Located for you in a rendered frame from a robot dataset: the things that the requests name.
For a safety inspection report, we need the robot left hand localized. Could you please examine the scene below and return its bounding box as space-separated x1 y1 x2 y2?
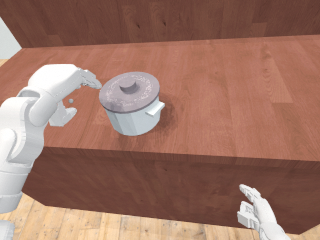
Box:
28 64 102 127

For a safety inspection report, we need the table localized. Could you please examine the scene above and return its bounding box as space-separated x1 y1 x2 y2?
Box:
0 0 320 235

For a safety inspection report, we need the robot left forearm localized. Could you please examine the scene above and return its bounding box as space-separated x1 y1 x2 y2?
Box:
0 86 58 214

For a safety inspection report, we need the lid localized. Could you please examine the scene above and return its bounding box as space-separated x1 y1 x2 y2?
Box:
99 71 160 114

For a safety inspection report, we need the robot right hand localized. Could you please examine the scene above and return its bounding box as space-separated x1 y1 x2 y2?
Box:
237 184 277 232

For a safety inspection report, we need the robot right forearm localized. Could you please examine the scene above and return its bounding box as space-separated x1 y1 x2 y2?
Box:
258 222 291 240

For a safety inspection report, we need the pot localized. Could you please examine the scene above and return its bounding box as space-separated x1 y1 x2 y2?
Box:
105 96 165 136

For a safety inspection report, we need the knob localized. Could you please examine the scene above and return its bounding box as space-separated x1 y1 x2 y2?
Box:
119 77 137 92

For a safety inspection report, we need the robot left upper arm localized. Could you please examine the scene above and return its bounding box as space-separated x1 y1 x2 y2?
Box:
0 219 15 240

